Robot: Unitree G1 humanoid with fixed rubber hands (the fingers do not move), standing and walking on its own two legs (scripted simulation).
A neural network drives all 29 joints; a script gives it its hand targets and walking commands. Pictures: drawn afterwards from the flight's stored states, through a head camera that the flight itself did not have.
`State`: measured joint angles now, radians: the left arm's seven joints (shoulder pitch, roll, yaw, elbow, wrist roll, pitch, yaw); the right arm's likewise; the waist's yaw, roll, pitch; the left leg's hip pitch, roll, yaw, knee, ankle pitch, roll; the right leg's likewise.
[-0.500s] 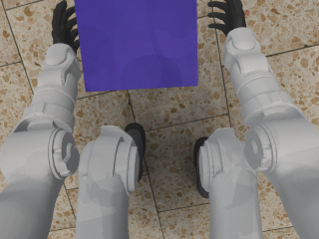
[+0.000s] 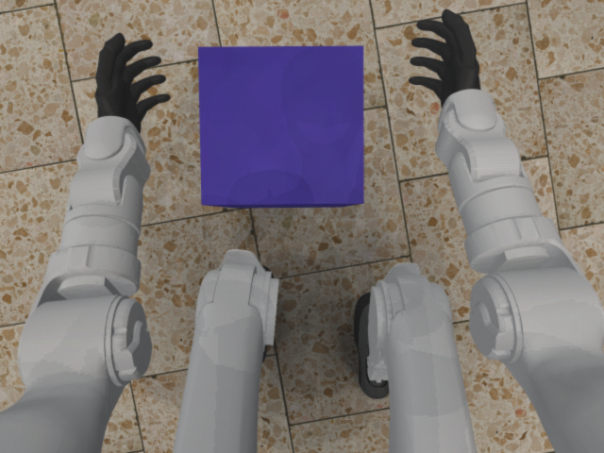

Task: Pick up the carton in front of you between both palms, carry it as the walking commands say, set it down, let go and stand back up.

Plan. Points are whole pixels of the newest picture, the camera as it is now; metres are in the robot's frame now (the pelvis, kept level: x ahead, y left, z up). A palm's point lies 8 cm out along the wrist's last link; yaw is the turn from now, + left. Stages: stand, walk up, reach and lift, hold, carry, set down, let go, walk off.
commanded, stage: set down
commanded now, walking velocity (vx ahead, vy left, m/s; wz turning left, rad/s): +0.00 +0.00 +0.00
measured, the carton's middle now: (285, 144) +0.49 +0.08 -0.30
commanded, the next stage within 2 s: let go in 0.70 s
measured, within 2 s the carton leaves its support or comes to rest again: neither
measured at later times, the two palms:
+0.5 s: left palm (6, 58) +0.47 +0.27 +0.02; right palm (557, 19) +0.53 -0.12 +0.02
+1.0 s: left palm out of the picture +0.41 +0.27 +0.15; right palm out of the picture +0.46 -0.15 +0.15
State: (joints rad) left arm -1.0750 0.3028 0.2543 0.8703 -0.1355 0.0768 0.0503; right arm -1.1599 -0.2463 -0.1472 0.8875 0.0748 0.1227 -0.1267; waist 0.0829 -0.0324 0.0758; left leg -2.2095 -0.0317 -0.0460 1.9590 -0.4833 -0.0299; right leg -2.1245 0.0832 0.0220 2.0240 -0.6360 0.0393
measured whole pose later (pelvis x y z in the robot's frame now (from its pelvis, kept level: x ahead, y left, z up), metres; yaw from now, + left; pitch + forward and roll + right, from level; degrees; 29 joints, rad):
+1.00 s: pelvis +0.07 +0.02 +0.26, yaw +1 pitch +38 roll -2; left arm -0.51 0.21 0.24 0.63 0.06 0.08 -0.08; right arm -0.55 -0.13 -0.20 0.64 -0.09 0.10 -0.07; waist 0.06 -0.02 -0.11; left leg -1.33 -0.02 -0.04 0.96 -0.29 0.01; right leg -1.25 0.04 0.06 0.97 -0.38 0.04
